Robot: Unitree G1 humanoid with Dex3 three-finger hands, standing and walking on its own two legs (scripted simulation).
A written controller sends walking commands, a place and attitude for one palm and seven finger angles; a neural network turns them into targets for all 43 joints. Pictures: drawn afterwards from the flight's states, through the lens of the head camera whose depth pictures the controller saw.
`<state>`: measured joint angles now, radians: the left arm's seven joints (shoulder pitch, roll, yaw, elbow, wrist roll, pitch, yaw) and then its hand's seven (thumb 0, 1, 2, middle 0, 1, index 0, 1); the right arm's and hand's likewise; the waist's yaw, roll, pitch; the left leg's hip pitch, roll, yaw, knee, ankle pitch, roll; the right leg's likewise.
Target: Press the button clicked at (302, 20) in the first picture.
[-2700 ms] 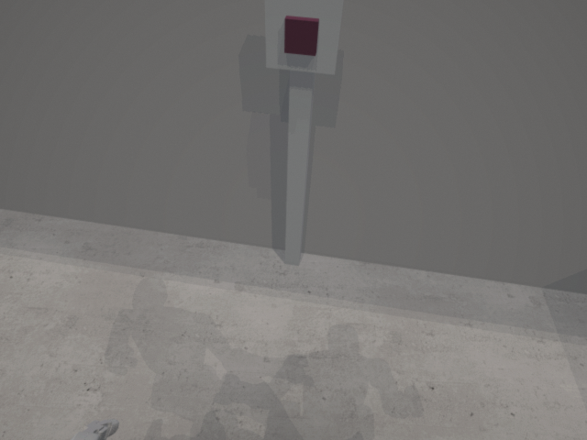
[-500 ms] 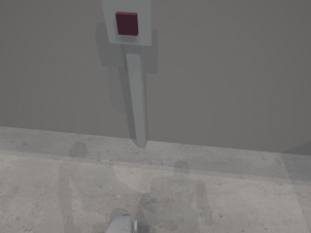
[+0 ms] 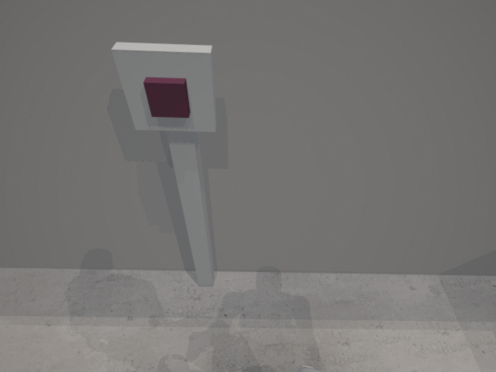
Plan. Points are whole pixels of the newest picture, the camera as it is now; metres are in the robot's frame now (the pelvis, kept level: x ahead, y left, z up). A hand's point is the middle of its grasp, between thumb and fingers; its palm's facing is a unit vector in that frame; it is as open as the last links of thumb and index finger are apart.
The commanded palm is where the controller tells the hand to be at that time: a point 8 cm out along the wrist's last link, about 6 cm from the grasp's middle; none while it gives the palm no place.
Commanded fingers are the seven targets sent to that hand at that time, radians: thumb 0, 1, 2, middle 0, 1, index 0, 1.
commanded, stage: come to a stop and stand still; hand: left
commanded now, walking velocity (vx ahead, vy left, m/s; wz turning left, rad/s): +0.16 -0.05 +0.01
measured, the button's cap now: (168, 97) +0.55 +0.18 +0.16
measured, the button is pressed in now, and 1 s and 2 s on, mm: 0 0 0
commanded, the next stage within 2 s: none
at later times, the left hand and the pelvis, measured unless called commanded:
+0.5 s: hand out of the picture +0.12 +0.20 -0.20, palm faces +0.09 -0.98 -0.20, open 7.3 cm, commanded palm none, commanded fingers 0.00 0.90 0.90 -0.20 -0.30 -0.20 -0.30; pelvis +0.06 +0.01 -0.02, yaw +2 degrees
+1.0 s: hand out of the picture +0.03 +0.21 -0.18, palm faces +0.01 -0.98 -0.17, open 7.4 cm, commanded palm none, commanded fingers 0.00 0.90 0.90 -0.20 -0.30 -0.20 -0.30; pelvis +0.04 +0.03 +0.01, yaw +0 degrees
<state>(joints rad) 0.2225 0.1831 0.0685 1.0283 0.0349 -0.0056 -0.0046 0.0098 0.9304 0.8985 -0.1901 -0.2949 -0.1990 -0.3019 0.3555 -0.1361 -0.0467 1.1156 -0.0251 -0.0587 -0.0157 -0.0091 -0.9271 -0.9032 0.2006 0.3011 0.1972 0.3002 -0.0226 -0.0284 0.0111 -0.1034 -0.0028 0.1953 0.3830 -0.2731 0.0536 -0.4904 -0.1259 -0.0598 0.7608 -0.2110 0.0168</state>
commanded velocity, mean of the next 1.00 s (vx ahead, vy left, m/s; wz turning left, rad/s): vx -0.07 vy -0.04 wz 0.00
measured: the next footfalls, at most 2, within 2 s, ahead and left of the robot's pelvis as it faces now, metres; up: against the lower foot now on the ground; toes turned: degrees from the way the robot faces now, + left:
right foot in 0.12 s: +0.14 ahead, -0.15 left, +0.00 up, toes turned -8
left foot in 0.50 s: +0.12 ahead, +0.11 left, +0.00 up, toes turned +6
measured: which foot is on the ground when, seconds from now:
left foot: down 0.00-0.12, up 0.14-0.48, down 0.50-1.00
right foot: up 0.00-0.10, down 0.12-0.50, up 0.52-1.00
